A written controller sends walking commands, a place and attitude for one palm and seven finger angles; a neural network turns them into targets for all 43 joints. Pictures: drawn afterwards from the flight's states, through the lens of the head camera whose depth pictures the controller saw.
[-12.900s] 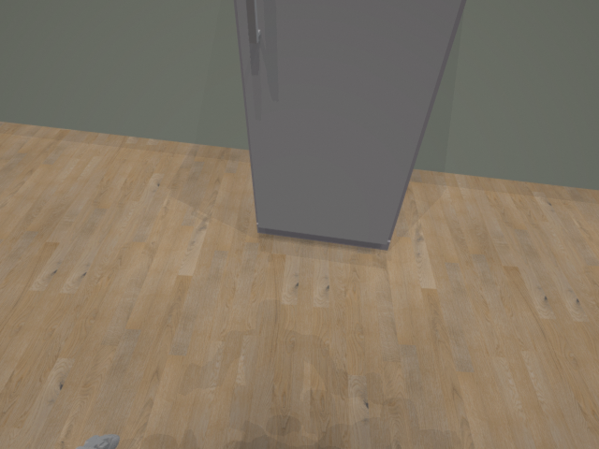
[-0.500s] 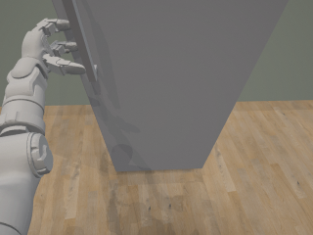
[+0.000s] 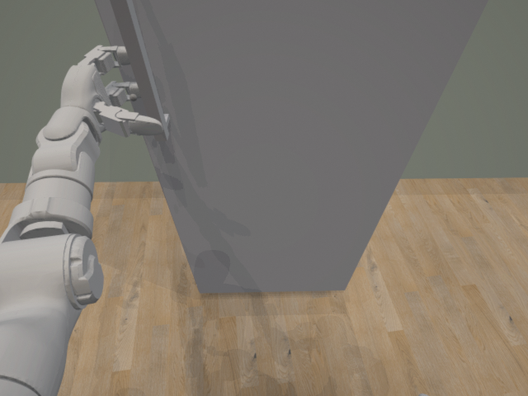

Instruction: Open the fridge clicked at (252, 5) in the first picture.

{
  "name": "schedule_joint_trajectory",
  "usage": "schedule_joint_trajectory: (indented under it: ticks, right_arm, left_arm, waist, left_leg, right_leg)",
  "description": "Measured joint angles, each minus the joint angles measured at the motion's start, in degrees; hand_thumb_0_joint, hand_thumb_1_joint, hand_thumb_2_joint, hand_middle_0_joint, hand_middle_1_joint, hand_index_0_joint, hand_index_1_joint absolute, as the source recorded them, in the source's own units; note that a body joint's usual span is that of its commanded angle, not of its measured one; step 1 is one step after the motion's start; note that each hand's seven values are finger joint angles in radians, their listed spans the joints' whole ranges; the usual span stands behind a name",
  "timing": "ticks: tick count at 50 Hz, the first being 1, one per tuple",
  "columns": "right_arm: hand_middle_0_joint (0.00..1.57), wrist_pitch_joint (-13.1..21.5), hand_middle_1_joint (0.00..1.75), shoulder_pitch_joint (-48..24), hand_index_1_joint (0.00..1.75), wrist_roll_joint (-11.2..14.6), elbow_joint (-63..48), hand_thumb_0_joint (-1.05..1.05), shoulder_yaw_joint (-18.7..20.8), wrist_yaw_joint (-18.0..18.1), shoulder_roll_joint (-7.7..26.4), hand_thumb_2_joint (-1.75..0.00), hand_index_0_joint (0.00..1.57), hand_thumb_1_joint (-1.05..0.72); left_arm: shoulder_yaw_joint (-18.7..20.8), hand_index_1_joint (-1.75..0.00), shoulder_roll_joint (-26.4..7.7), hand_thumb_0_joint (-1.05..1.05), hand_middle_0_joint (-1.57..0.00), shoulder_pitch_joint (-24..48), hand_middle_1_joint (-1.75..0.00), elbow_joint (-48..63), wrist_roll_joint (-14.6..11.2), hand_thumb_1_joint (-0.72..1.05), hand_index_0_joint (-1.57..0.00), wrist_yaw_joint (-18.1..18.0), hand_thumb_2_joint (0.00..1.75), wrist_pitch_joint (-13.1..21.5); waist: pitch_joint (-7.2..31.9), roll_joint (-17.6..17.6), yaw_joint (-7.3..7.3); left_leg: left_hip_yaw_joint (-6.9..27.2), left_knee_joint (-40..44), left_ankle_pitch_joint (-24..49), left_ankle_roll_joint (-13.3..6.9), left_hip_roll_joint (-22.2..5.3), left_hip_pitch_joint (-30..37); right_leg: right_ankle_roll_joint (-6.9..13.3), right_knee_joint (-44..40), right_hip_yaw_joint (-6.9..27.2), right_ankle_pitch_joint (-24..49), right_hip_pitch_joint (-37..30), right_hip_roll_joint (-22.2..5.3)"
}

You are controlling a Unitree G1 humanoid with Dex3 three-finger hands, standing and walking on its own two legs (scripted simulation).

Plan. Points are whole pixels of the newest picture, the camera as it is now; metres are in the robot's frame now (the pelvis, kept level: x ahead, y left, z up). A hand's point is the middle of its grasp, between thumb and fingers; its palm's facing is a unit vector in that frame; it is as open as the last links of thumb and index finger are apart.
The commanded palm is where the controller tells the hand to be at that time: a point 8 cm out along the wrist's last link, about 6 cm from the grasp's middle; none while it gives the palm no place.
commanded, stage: slide the fingers in behind the handle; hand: left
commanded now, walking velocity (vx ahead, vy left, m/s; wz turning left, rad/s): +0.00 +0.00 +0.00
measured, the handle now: (143, 57) +0.54 +0.17 +0.24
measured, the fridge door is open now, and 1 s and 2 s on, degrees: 0 0 0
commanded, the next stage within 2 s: grip the handle and tug to test in 1.18 s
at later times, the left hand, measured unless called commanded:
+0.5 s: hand (152, 94) +0.49 +0.15 +0.21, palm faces +0.00 -1.00 +0.01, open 13.9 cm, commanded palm +0.46 +0.21 +0.21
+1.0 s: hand (160, 94) +0.49 +0.14 +0.21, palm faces -0.01 -1.00 +0.00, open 13.9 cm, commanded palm +0.46 +0.20 +0.21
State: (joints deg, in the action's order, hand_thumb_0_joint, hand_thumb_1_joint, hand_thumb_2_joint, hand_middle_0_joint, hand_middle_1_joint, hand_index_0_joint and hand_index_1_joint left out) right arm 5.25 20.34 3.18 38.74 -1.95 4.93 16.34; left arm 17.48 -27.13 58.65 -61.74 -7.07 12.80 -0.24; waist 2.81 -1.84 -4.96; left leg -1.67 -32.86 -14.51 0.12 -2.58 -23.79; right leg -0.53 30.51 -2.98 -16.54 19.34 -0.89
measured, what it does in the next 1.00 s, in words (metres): stands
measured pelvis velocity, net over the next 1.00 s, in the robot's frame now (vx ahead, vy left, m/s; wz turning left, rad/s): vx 0.01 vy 0.00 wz -0.01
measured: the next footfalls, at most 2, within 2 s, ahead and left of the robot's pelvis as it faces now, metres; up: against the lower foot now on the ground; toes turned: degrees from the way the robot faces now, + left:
none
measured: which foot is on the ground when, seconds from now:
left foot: down 0.00-1.00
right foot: down 0.00-1.00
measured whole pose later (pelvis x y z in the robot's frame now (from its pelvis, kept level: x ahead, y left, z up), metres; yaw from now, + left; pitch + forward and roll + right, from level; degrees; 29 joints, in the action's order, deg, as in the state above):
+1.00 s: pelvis +0.01 +0.00 +0.00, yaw -1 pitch +5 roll -1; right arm 4.8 20.8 2.7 39.4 -1.5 4.1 15.4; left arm 16.4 -22.2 57.8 -58.9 -6.5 8.1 0.3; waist 3.0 -2.0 -5.0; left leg -2.5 -32.1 -14.7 0.1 -2.5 -22.6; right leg -0.6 30.4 -2.0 -16.8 18.9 -0.9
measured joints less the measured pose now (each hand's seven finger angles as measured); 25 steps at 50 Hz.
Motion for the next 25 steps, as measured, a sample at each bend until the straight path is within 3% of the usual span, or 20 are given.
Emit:
schedule_joint_trajectory:
  ticks: [9,25]
  right_arm:
    - [0.2,0.16,0.3,1.04,0.3,-0.3,0.68,0.01,0.43,-0.4,0.16,-0.9,0.2,-0.9]
    - [0.2,-0.77,0.3,1.6,0.3,-0.27,0.61,0.01,0.71,-0.71,-0.62,-0.9,0.2,-0.9]
  left_arm:
    - [-0.27,-1.2,1.31,-0.01,-0.3,1.05,-1.2,-0.07,-0.35,-0.5,-0.3,-0.56,0.3,1.78]
    - [0.3,-1.2,3.2,-0.01,-0.31,-2.51,-1.21,4.32,0.08,-0.5,-0.3,-2.66,0.3,0.02]
  waist:
    - [0.01,-0.12,-0.18]
    - [0.31,-0.34,-0.09]
  left_leg:
    - [-0.16,0.02,-0.1,0.16,-0.06,-0.6]
    - [-0.73,0.73,-0.42,0.26,-0.35,1.2]
  right_leg:
    - [0.14,0.4,0.19,-0.26,0.9,0.05]
    - [0.24,-0.32,0.78,-0.34,-0.63,0.33]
